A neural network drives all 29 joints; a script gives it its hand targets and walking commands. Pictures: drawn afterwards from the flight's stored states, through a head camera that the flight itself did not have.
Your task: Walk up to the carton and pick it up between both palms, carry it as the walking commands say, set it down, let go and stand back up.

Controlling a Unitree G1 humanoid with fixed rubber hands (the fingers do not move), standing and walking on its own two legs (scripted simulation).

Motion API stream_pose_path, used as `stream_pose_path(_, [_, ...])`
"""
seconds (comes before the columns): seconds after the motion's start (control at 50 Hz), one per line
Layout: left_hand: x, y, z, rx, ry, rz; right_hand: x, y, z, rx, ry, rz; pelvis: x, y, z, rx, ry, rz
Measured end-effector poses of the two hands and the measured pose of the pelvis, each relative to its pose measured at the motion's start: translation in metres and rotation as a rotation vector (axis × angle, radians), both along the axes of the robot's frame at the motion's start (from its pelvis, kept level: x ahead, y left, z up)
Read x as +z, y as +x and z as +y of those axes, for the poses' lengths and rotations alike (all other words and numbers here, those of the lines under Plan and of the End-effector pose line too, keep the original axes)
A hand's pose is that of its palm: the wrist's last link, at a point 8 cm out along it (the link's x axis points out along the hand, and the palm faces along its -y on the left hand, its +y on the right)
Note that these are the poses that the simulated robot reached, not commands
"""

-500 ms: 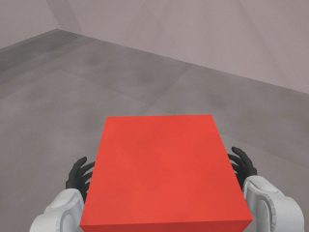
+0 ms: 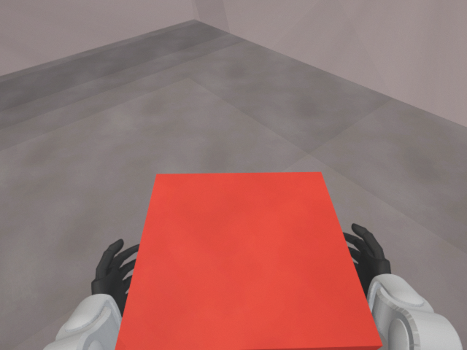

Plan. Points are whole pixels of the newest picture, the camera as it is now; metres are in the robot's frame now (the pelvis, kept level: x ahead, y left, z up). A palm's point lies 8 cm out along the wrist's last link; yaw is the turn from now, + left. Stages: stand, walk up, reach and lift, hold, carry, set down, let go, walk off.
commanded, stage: carry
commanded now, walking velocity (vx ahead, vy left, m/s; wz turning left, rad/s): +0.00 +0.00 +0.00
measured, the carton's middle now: (240, 282) +0.25 +0.00 +0.00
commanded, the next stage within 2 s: none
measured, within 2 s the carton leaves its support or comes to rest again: neither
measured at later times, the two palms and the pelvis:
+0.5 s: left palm out of the picture +0.12 +0.25 +0.07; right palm (339, 342) +0.14 -0.12 +0.07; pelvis -0.08 +0.06 -0.01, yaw +2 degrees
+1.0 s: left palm out of the picture +0.11 +0.23 +0.05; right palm (350, 347) +0.14 -0.14 +0.04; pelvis -0.12 +0.03 -0.01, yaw +4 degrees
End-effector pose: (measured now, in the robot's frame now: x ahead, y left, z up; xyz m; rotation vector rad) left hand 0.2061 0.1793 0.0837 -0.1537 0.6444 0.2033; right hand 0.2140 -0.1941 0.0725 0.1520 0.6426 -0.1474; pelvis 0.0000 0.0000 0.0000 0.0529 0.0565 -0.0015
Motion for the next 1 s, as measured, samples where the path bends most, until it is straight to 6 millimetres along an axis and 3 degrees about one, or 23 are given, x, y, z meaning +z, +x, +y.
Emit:
stream_pose_path(0.12, [0.002,-0.014,0.032,-0.008,0.01,-0.041,0.018,-0.003,0.033,0.05,-0.074,-0.045,-0.007,-0.016,0.025,0.03,-0.025,0.002])
stream_pose_path(0.22, [-0.017,-0.036,0.061,-0.005,-0.001,0.039,0.005,-0.022,0.063,0.037,-0.062,0.037,-0.009,-0.032,0.041,0.042,-0.04,-0.006])
stream_pose_path(0.3, [-0.023,-0.054,0.07,0.017,-0.036,0.077,0.0,-0.04,0.072,0.02,-0.05,0.075,-0.006,-0.047,0.049,0.044,-0.051,-0.004])
stream_pose_path(0.52, [-0.015,-0.082,0.07,0.002,-0.003,0.054,-0.008,-0.077,0.07,0.016,-0.032,0.052,-0.006,-0.087,0.059,0.044,-0.056,-0.019])
stream_pose_path(0.76, [-0.042,-0.093,0.066,-0.004,0.023,0.082,-0.031,-0.076,0.067,0.067,-0.061,0.078,-0.006,-0.114,0.049,0.054,-0.042,-0.015])
stream_pose_path(1.0, [-0.036,-0.1,0.049,0.014,0.045,0.04,-0.031,-0.077,0.05,0.091,-0.061,0.034,-0.006,-0.116,0.03,0.071,-0.041,-0.014])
